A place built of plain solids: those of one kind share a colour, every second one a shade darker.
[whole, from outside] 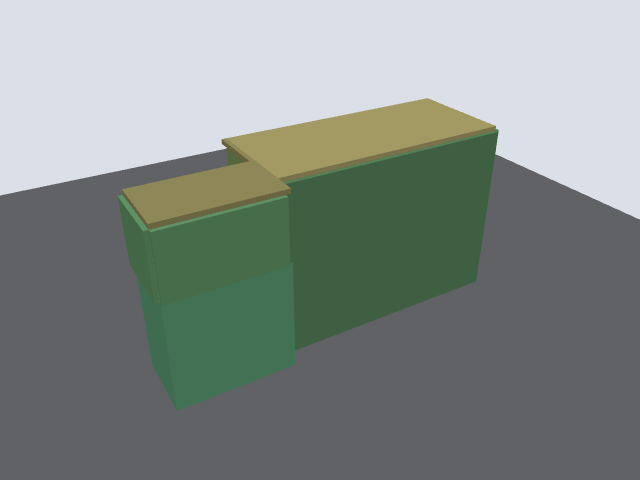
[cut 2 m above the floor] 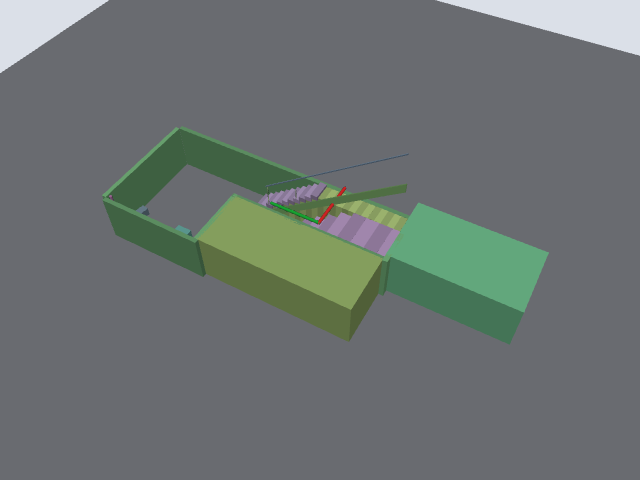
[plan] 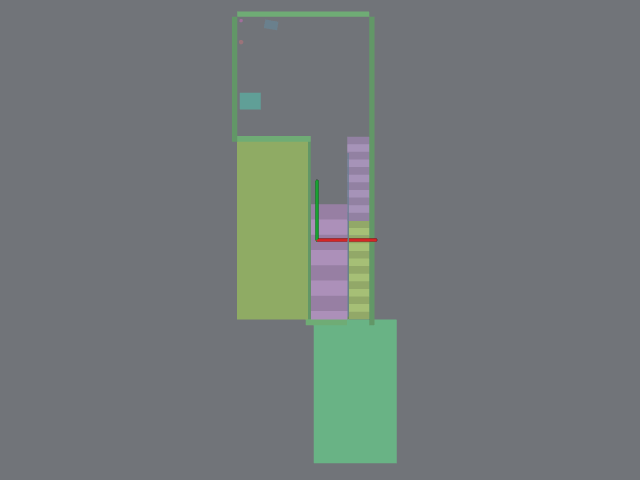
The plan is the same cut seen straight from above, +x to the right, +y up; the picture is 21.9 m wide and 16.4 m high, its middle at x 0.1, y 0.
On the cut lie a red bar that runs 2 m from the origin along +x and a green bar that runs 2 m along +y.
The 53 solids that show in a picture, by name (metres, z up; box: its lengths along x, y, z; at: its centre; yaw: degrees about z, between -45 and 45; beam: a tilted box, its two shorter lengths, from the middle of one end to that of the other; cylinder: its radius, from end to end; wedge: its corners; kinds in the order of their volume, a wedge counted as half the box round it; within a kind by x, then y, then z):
{
 "fill_1": {"box": [2.42, 6.17, 7.58], "at": [-1.52, 0.37, 3.74]},
 "floor_1": {"box": [2.84, 4.91, 5.12], "at": [1.3, -5.17, 2.26]},
 "wall_1": {"box": [0.18, 4.27, 7.59], "at": [-2.81, 5.49, 3.75]},
 "wall_2": {"box": [2.51, 0.2, 7.59], "at": [-1.47, 3.45, 3.75]},
 "wall_3": {"box": [4.51, 0.18, 7.59], "at": [-0.47, 7.72, 3.75]},
 "wall_4": {"box": [0.18, 6.26, 7.59], "at": [-0.3, 0.42, 3.75]},
 "wall_5": {"box": [1.42, 0.2, 7.59], "at": [0.32, -2.81, 3.75]},
 "wall_6": {"box": [2.84, 0.18, 2.72], "at": [1.3, -7.72, 6.18]},
 "wall_7": {"box": [0.18, 10.54, 7.59], "at": [1.87, 2.36, 3.75]},
 "wall_8": {"box": [0.94, 0.2, 2.72], "at": [2.25, -2.81, 6.18]},
 "wall_9": {"box": [0.18, 4.71, 2.72], "at": [2.81, -5.27, 6.18]},
 "roof_1": {"box": [4.51, 10.34, 0.2], "at": [-0.47, 2.46, 7.64]},
 "roof_2": {"box": [5.45, 0.2, 0.2], "at": [0.0, -2.81, 7.64]},
 "roof_3": {"box": [2.84, 4.71, 0.2], "at": [1.3, -5.27, 7.64]},
 "mass_1": {"box": [1.3, 0.3, 3.36], "at": [0.44, -2.57, 1.63]},
 "mass_2": {"box": [1.3, 0.52, 2.97], "at": [0.44, -2.16, 1.44]},
 "mass_3": {"box": [1.3, 0.52, 2.58], "at": [0.44, -1.64, 1.24]},
 "mass_4": {"box": [1.3, 0.52, 2.2], "at": [0.44, -1.12, 1.05]},
 "mass_5": {"box": [1.3, 0.52, 1.81], "at": [0.44, -0.6, 0.86]},
 "mass_6": {"box": [1.3, 0.52, 1.43], "at": [0.44, -0.08, 0.66]},
 "mass_7": {"box": [1.3, 0.52, 1.04], "at": [0.44, 0.44, 0.47]},
 "mass_8": {"box": [1.3, 0.52, 0.66], "at": [0.44, 0.96, 0.28]},
 "under_1": {"box": [0.69, 0.26, 4.48], "at": [1.44, -2.58, 2.19]},
 "under_2": {"box": [0.69, 0.26, 4.28], "at": [1.44, -2.32, 2.09]},
 "under_3": {"box": [0.69, 0.27, 4.09], "at": [1.44, -2.06, 2.0]},
 "under_4": {"box": [0.69, 0.26, 3.9], "at": [1.44, -1.8, 1.9]},
 "under_5": {"box": [0.69, 0.26, 3.71], "at": [1.44, -1.54, 1.8]},
 "under_6": {"box": [0.69, 0.26, 3.51], "at": [1.44, -1.28, 1.71]},
 "under_7": {"box": [0.69, 0.26, 3.32], "at": [1.44, -1.02, 1.61]},
 "under_8": {"box": [0.69, 0.26, 3.13], "at": [1.44, -0.76, 1.51]},
 "under_9": {"box": [0.69, 0.26, 2.93], "at": [1.44, -0.5, 1.42]},
 "under_10": {"box": [0.69, 0.26, 2.74], "at": [1.44, -0.24, 1.32]},
 "under_11": {"box": [0.69, 0.26, 2.54], "at": [1.44, 0.02, 1.22]},
 "under_12": {"box": [0.69, 0.26, 2.35], "at": [1.44, 0.28, 1.13]},
 "under_13": {"box": [0.69, 0.26, 2.16], "at": [1.44, 0.54, 1.03]},
 "under_14": {"box": [0.69, 0.26, 1.97], "at": [1.44, 0.8, 0.93]},
 "under_15": {"box": [0.69, 0.26, 1.77], "at": [1.44, 1.06, 0.84]},
 "under_16": {"box": [0.69, 0.27, 1.58], "at": [1.44, 1.32, 0.74]},
 "string_1": {"wedge": [[1.04, -2.71, 4.03], [1.04, -2.71, 4.4], [1.04, 2.78, -0.05], [1.04, 2.78, 0.32], [1.09, -2.71, 4.03], [1.09, -2.71, 4.4], [1.09, 2.78, -0.05], [1.09, 2.78, 0.32]]},
 "guard_rail_1": {"wedge": [[1.04, -2.62, 5.65], [1.04, -2.62, 5.7], [1.04, 2.97, 1.5], [1.04, 2.97, 1.55], [1.08, -2.62, 5.65], [1.08, -2.62, 5.7], [1.08, 2.97, 1.5], [1.08, 2.97, 1.55]]},
 "bin_1": {"box": [0.72, 0.58, 1.11], "at": [-2.28, 4.75, 0.51]},
 "tread_1": {"wedge": [[1.03, 0.65, 1.91], [1.03, 0.65, 2.11], [1.03, 0.93, 1.91], [1.03, 0.93, 2.11], [1.78, 0.65, 1.91], [1.78, 0.65, 2.12], [1.78, 0.93, 1.91], [1.78, 0.93, 2.12]]},
 "tread_2": {"wedge": [[1.03, 0.91, 1.72], [1.03, 0.91, 1.92], [1.03, 1.19, 1.72], [1.03, 1.19, 1.92], [1.78, 0.91, 1.72], [1.78, 0.91, 1.92], [1.78, 1.19, 1.72], [1.78, 1.19, 1.93]]},
 "tread_3": {"wedge": [[1.03, 1.17, 1.53], [1.03, 1.17, 1.73], [1.03, 1.45, 1.53], [1.03, 1.45, 1.73], [1.78, 1.17, 1.53], [1.78, 1.17, 1.73], [1.78, 1.45, 1.53], [1.78, 1.45, 1.73]]},
 "tread_4": {"wedge": [[1.03, 1.43, 1.33], [1.03, 1.43, 1.54], [1.03, 1.71, 1.33], [1.03, 1.71, 1.54], [1.78, 1.43, 1.33], [1.78, 1.43, 1.54], [1.78, 1.71, 1.33], [1.78, 1.71, 1.54]]},
 "tread_5": {"wedge": [[1.03, 1.69, 1.14], [1.03, 1.69, 1.34], [1.03, 1.97, 1.14], [1.03, 1.97, 1.34], [1.78, 1.69, 1.14], [1.78, 1.69, 1.34], [1.78, 1.97, 1.14], [1.78, 1.97, 1.35]]},
 "tread_6": {"wedge": [[1.03, 1.95, 0.95], [1.03, 1.95, 1.15], [1.03, 2.23, 0.95], [1.03, 2.23, 1.15], [1.78, 1.95, 0.95], [1.78, 1.95, 1.15], [1.78, 2.23, 0.95], [1.78, 2.23, 1.15]]},
 "tread_7": {"wedge": [[1.03, 2.21, 0.75], [1.03, 2.21, 0.96], [1.03, 2.49, 0.75], [1.03, 2.49, 0.96], [1.78, 2.21, 0.75], [1.78, 2.21, 0.96], [1.78, 2.49, 0.75], [1.78, 2.49, 0.96]]},
 "tread_8": {"wedge": [[1.03, 2.47, 0.56], [1.03, 2.47, 0.76], [1.03, 2.75, 0.56], [1.03, 2.75, 0.76], [1.78, 2.47, 0.56], [1.78, 2.47, 0.77], [1.78, 2.75, 0.56], [1.78, 2.75, 0.77]]},
 "tread_9": {"wedge": [[1.03, 2.73, 0.37], [1.03, 2.73, 0.57], [1.03, 3.01, 0.37], [1.03, 3.01, 0.57], [1.78, 2.73, 0.37], [1.78, 2.73, 0.57], [1.78, 3.01, 0.37], [1.78, 3.01, 0.57]]},
 "tread_10": {"wedge": [[1.03, 2.99, 0.18], [1.03, 2.99, 0.38], [1.03, 3.27, 0.18], [1.03, 3.27, 0.38], [1.78, 2.99, 0.18], [1.78, 2.99, 0.38], [1.78, 3.27, 0.18], [1.78, 3.27, 0.38]]},
 "tread_11": {"wedge": [[1.03, 3.25, -0.05], [1.03, 3.25, 0.19], [1.03, 3.53, -0.05], [1.03, 3.53, 0.19], [1.78, 3.25, -0.05], [1.78, 3.25, 0.19], [1.78, 3.53, -0.05], [1.78, 3.53, 0.19]]},
 "bucket_1": {"box": [0.46, 0.3, 0.39], "at": [-1.57, 7.35, 0.14], "yaw": -9.8}
}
